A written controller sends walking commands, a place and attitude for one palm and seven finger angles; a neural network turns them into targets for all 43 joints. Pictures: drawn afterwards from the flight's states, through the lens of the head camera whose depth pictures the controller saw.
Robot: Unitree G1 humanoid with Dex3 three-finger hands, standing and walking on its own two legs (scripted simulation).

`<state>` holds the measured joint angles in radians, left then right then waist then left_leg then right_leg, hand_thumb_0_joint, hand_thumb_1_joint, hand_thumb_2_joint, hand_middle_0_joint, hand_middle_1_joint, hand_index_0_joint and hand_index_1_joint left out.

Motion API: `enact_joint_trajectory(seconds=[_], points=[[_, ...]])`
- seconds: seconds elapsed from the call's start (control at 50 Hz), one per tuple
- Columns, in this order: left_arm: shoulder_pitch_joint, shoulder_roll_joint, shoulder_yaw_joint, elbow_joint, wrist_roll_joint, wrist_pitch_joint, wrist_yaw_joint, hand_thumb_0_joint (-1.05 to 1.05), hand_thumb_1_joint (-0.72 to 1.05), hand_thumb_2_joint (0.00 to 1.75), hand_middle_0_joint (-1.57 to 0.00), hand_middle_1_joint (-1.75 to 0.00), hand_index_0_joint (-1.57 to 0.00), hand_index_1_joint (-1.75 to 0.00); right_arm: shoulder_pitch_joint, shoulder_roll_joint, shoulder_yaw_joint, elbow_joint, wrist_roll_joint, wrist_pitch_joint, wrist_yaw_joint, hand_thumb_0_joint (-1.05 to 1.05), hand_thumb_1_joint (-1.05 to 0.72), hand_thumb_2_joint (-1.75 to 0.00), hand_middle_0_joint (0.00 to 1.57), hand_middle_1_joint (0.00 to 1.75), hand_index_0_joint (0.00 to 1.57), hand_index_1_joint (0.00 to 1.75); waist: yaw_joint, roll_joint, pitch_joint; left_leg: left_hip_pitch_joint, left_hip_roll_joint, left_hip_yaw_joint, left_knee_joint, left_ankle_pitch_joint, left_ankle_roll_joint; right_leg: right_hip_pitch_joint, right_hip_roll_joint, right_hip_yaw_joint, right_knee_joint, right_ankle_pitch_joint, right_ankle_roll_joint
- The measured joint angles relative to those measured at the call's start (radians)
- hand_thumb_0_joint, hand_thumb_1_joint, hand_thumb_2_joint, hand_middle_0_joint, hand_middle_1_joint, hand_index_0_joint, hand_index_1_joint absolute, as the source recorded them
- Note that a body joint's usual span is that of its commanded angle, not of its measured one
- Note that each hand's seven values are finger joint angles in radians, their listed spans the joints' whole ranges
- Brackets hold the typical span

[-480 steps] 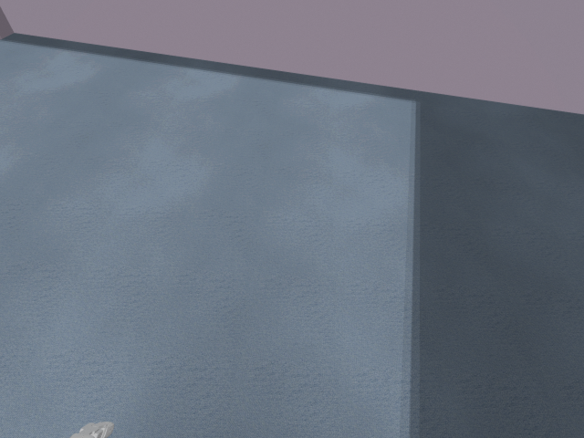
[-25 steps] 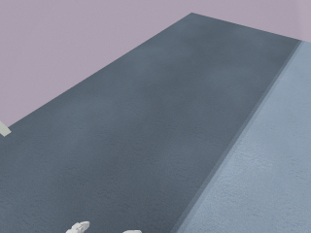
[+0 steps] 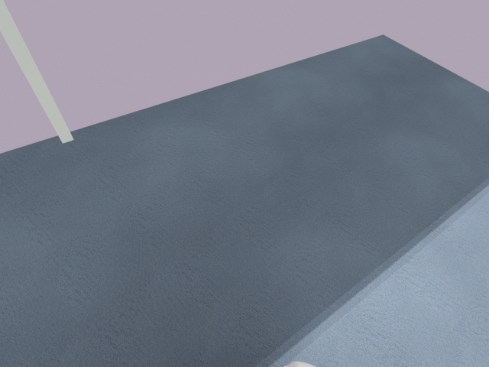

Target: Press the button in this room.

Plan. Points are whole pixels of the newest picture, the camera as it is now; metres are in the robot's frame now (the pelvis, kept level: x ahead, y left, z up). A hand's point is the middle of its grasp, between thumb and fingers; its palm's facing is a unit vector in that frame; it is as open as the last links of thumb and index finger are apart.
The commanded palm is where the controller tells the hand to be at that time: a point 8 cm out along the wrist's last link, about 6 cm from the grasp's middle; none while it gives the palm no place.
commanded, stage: turn or walk to find it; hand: left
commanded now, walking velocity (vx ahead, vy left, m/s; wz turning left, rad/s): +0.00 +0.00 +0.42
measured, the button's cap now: out of the picture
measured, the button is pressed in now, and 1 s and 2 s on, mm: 0 0 0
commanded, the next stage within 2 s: stand and wait in 0.32 s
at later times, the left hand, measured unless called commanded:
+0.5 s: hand out of the picture +0.01 +0.16 -0.15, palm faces +0.21 -0.94 -0.27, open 7.3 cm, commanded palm none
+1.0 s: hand out of the picture -0.08 +0.20 -0.16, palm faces +0.40 -0.88 -0.25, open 7.4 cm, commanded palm none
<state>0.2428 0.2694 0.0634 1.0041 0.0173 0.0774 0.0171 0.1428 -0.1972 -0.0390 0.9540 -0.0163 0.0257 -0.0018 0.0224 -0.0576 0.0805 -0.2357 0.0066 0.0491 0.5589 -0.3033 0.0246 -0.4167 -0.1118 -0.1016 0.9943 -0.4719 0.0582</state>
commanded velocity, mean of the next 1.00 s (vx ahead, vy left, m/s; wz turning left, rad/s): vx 0.01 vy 0.00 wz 0.37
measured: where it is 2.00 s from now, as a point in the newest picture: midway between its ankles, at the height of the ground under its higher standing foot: outside the picture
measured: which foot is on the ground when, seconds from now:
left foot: down 0.00-0.30, up 0.32-0.70, down 0.72-1.00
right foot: up 0.00-0.28, down 0.30-0.72, up 0.74-1.00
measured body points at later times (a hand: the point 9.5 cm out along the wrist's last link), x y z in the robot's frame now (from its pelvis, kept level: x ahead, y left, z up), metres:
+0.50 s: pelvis -0.02 -0.04 +0.01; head +0.00 -0.07 +0.45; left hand +0.00 +0.21 -0.12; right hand +0.07 -0.29 -0.16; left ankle -0.07 +0.10 -0.66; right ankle +0.00 -0.14 -0.73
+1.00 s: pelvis -0.06 -0.02 +0.01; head -0.04 +0.00 +0.46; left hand -0.10 +0.25 -0.14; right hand +0.09 -0.22 -0.13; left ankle -0.09 +0.08 -0.73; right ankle -0.02 -0.16 -0.68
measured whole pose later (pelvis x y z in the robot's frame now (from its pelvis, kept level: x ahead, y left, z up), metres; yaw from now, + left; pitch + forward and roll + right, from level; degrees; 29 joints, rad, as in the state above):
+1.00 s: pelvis -0.06 -0.02 +0.01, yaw +22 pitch +0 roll -1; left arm 0.19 0.24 0.06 0.98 0.01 0.06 0.02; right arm 0.17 -0.18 -0.04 0.98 -0.02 0.03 0.00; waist -0.01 0.00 0.06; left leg -0.24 -0.02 -0.04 0.47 -0.22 0.03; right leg -0.39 -0.06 -0.04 0.89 -0.45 0.07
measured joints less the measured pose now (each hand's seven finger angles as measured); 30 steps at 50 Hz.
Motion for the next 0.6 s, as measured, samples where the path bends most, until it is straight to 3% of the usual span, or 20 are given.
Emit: enact_joint_trajectory(seconds=[0.06,0.14,0.24,0.28,0.3,0.36,0.42,0.46,0.52,0.6], points=[[-0.013,-0.001,-0.001,-0.009,-0.002,-0.008,-0.006,0.01,0.91,0.90,-0.20,-0.30,-0.20,-0.30,-0.001,0.003,0.006,-0.001,0.000,-0.001,-0.003,0.00,-0.91,-0.90,0.20,0.30,0.20,0.30,-0.001,0.017,-0.009,0.015,-0.006,-0.023,-0.054,0.040,0.004,-0.021,0.016,0.029,0.039,0.034,0.011],[-0.037,-0.012,-0.005,-0.033,-0.004,-0.015,-0.006,0.00,0.91,0.90,-0.20,-0.30,-0.20,-0.30,0.006,0.003,0.005,-0.003,-0.001,0.001,-0.001,0.00,-0.91,-0.90,0.20,0.30,0.21,0.30,-0.010,0.037,-0.017,0.016,-0.017,-0.053,-0.090,0.072,0.003,-0.005,0.030,0.052,-0.023,0.038,0.018],[-0.072,-0.037,-0.014,-0.064,-0.008,-0.026,-0.004,0.00,0.91,0.90,-0.20,-0.30,-0.20,-0.30,0.024,-0.004,-0.005,-0.005,-0.006,0.012,0.003,0.00,-0.90,-0.90,0.20,0.30,0.21,0.30,-0.034,0.064,-0.020,-0.015,-0.031,-0.095,-0.076,0.084,-0.012,0.067,0.056,0.057,-0.204,0.039,0.011],[-0.079,-0.047,-0.020,-0.078,-0.010,-0.037,-0.004,0.00,0.91,0.90,-0.20,-0.30,-0.20,-0.30,0.036,-0.011,-0.011,-0.004,-0.005,0.018,0.004,0.00,-0.90,-0.90,0.20,0.30,0.21,0.30,-0.040,0.075,-0.023,-0.039,-0.038,-0.112,-0.049,0.079,-0.024,0.119,0.069,0.049,-0.329,0.103,0.007],[-0.076,-0.049,-0.023,-0.087,-0.009,-0.047,-0.004,0.00,0.91,0.90,-0.20,-0.30,-0.20,-0.30,0.045,-0.014,-0.014,-0.004,-0.002,0.021,0.005,0.00,-0.90,-0.90,0.20,0.30,0.21,0.30,-0.040,0.074,-0.028,-0.058,-0.046,-0.118,-0.024,0.070,-0.031,0.153,0.069,0.044,-0.413,0.159,-0.004],[-0.074,-0.076,-0.033,-0.095,0.001,-0.065,0.000,0.00,0.91,0.90,-0.20,-0.30,-0.20,-0.30,0.060,-0.035,-0.031,0.007,0.001,0.039,0.006,0.00,-0.91,-0.90,0.20,0.30,0.21,0.30,-0.045,0.108,-0.021,-0.145,-0.050,-0.130,0.198,-0.101,-0.036,0.157,0.070,0.001,-0.407,0.173,-0.074],[-0.053,-0.095,-0.037,-0.093,0.002,-0.067,0.003,0.00,0.91,0.90,-0.20,-0.30,-0.20,-0.30,0.068,-0.049,-0.041,0.027,-0.003,0.053,0.010,0.00,-0.91,-0.90,0.20,0.30,0.20,0.30,-0.038,0.110,-0.020,-0.221,-0.045,-0.110,0.457,-0.123,-0.042,0.179,0.058,-0.020,-0.437,0.172,-0.088],[-0.040,-0.102,-0.040,-0.080,0.004,-0.066,0.005,0.00,0.91,0.90,-0.20,-0.30,-0.20,-0.30,0.072,-0.053,-0.042,0.035,-0.003,0.051,0.011,0.00,-0.91,-0.90,0.20,0.30,0.20,0.30,-0.039,0.107,-0.016,-0.233,-0.026,-0.097,0.524,-0.097,-0.053,0.192,0.053,-0.031,-0.463,0.186,-0.088],[-0.022,-0.106,-0.044,-0.055,0.006,-0.070,0.005,0.00,0.91,0.90,-0.20,-0.30,-0.21,-0.30,0.076,-0.049,-0.037,0.051,-0.001,0.048,0.008,0.00,-0.91,-0.90,0.20,0.30,0.20,0.30,-0.035,0.093,-0.013,-0.198,0.001,-0.083,0.485,-0.097,-0.066,0.202,0.044,-0.042,-0.485,0.200,-0.089],[0.001,-0.104,-0.045,-0.024,0.010,-0.072,0.001,0.00,0.90,0.90,-0.20,-0.30,-0.21,-0.30,0.068,-0.036,-0.024,0.073,0.005,0.045,0.002,0.00,-0.91,-0.90,0.20,0.30,0.20,0.30,-0.021,0.071,-0.009,-0.113,0.021,-0.059,0.316,-0.141,-0.072,0.197,0.036,-0.055,-0.489,0.207,-0.085]])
